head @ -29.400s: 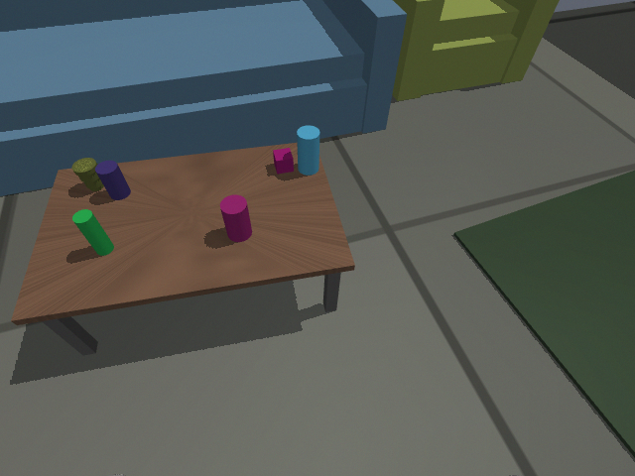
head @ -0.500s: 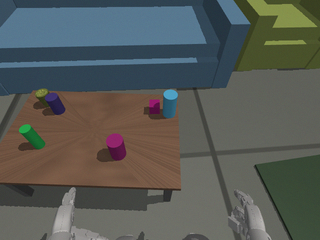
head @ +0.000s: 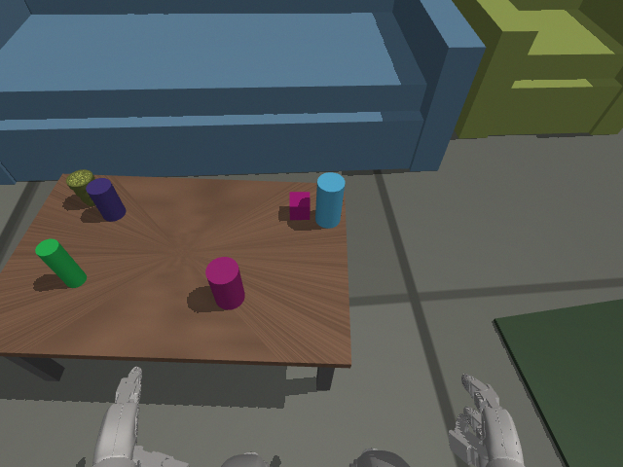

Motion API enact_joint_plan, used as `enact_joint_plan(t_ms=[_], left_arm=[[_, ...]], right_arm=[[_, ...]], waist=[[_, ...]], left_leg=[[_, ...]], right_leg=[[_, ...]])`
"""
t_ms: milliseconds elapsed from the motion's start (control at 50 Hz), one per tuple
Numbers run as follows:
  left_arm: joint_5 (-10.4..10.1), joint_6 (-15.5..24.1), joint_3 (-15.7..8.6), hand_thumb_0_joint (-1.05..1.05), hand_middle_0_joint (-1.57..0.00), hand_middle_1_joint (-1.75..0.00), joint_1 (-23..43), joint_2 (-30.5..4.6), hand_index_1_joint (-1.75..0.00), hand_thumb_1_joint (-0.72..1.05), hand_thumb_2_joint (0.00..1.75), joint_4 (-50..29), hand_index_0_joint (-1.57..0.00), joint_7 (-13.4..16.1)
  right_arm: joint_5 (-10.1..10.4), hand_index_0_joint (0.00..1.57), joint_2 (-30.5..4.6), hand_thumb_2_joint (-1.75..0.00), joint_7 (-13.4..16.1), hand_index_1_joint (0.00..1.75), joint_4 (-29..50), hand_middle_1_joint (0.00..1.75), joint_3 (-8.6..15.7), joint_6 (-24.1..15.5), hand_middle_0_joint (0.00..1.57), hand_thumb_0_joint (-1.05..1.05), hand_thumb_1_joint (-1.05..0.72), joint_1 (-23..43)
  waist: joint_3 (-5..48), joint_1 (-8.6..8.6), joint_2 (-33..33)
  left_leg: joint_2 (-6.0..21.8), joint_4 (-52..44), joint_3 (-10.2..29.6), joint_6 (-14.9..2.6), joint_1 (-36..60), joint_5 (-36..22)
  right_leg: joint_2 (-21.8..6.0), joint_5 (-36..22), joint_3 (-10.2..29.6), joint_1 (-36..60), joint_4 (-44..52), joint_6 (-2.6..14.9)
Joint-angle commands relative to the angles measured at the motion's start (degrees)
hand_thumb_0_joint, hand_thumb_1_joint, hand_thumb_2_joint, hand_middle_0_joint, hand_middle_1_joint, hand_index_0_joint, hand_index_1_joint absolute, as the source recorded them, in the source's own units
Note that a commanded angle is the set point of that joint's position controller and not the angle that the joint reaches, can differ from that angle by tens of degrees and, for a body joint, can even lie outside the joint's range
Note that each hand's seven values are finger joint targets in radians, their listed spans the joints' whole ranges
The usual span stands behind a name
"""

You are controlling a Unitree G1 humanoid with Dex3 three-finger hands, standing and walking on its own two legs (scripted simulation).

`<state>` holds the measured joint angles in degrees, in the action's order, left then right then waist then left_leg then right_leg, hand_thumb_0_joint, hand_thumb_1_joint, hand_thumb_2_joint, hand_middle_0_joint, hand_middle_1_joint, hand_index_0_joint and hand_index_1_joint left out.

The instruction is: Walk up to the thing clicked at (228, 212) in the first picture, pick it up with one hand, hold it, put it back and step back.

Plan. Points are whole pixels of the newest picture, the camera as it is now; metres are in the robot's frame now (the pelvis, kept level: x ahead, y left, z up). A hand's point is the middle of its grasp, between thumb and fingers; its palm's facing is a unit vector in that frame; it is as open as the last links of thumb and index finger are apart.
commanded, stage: home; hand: left
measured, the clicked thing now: (226, 284) +0.55 +0.19 -0.34
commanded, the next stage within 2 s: stand in 1.28 s
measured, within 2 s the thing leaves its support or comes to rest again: neither
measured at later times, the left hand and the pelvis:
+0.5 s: hand (167, 436) +0.17 +0.18 -0.06, palm faces +0.11 -0.95 -0.28, open 17.4 cm; pelvis +0.00 +0.00 +0.00, yaw +0 degrees
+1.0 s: hand (164, 433) +0.17 +0.19 -0.06, palm faces +0.11 -0.95 -0.28, open 17.3 cm; pelvis +0.01 +0.01 +0.00, yaw +0 degrees
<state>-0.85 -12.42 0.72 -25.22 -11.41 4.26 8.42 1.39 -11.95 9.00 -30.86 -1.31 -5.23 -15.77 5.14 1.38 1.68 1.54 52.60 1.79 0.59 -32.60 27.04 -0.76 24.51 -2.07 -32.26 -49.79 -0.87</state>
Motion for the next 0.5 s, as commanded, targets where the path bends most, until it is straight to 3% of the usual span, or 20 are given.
enact_joint_plan(t_ms=[0, 40, 100, 180, 260, 420, 480], left_arm=[[0.61, 2.52, -2.93, 0.0, -0.05, -0.06, 1.33, -5.45, -0.05, -0.58, 0.05, -11.06, -0.05, 0.64], [0.63, 2.55, -3.71, 0.0, -0.05, -0.06, 1.92, -6.58, -0.06, -0.57, 0.05, -11.72, -0.05, 0.66], [0.7, 2.51, -2.39, 0.0, -0.05, -0.06, 2.16, -5.04, -0.06, -0.57, 0.05, -12.28, -0.05, 0.52], [0.75, 2.07, -3.39, 0.0, -0.05, -0.06, 1.32, -5.91, -0.06, -0.56, 0.06, -11.62, -0.05, 0.52], [0.81, 1.94, -3.25, 0.0, -0.05, -0.06, 0.69, -5.55, -0.06, -0.56, 0.06, -12.63, -0.05, 0.4], [0.86, 1.41, -3.42, 0.0, -0.05, -0.06, 1.05, -5.74, -0.06, -0.56, 0.06, -13.47, -0.05, 0.32], [0.84, 1.14, -2.94, 0.0, -0.05, -0.06, -0.09, -5.23, -0.06, -0.54, 0.07, -13.68, -0.05, 0.21]], right_arm=[[-0.51, 0.2, -6.63, -0.9, 0.58, 0.3, 9.49, 0.3, 2.84, -3.66, 0.2, 0.0, -0.9, 4.28], [-0.42, 0.2, -6.71, -0.9, 0.6, 0.3, 9.82, 0.3, 2.88, -3.76, 0.2, 0.0, -0.9, 4.59], [-0.58, 0.2, -6.46, -0.91, 0.59, 0.3, 9.53, 0.3, 2.76, -4.12, 0.2, 0.0, -0.9, 4.15], [-0.49, 0.2, -6.63, -0.91, 0.57, 0.3, 9.67, 0.3, 2.84, -4.47, 0.2, 0.0, -0.9, 4.3], [-0.65, 0.2, -6.51, -0.9, 1.01, 0.3, 9.72, 0.3, 2.86, -4.71, 0.2, 0.0, -0.9, 3.87], [-0.73, 0.2, -6.41, -0.9, 1.28, 0.3, 9.52, 0.3, 2.72, -5.12, 0.2, 0.0, -0.9, 3.77], [-0.76, 0.2, -6.49, -0.9, 1.37, 0.3, 9.47, 0.3, 2.8, -5.32, 0.2, 0.0, -0.9, 3.5]], waist=[[6.74, -0.08, 0.08], [4.66, -0.52, -0.48], [6.03, -0.33, 0.33], [4.23, -0.41, -1.07], [6.87, -0.19, -0.4], [5.38, -0.49, -0.23], [6.48, -0.51, 0.05]], left_leg=[[-1.05, -8.16, -1.04, -0.65, 2.78, -14.26], [-1.24, -8.32, -1.33, -0.87, 1.64, -12.05], [-1.04, -8.54, -1.01, -0.74, 2.14, -11.31], [-1.17, -8.69, -1.02, -0.9, 0.8, -8.63], [-1.23, -7.41, -1.61, -0.87, 2.07, -11.54], [-1.13, -7.72, -1.31, -0.82, 1.29, -10.71], [-1.01, -7.36, -1.01, -0.62, 2.08, -13.2]], right_leg=[[1.68, -12.11, -1.81, 4.88, 6.67, 1.24], [1.53, -10.36, -1.67, 3.94, 7.49, 1.02], [1.61, -9.46, -1.66, 4.01, 6.8, 1.27], [1.54, -7.3, -1.67, 3.45, 7.59, 0.98], [1.4, -10.05, -1.3, 4.0, 7.18, 0.98], [1.43, -9.17, -1.41, 3.14, 6.85, 1.09], [1.56, -11.06, -1.77, 3.63, 6.11, 1.18]])
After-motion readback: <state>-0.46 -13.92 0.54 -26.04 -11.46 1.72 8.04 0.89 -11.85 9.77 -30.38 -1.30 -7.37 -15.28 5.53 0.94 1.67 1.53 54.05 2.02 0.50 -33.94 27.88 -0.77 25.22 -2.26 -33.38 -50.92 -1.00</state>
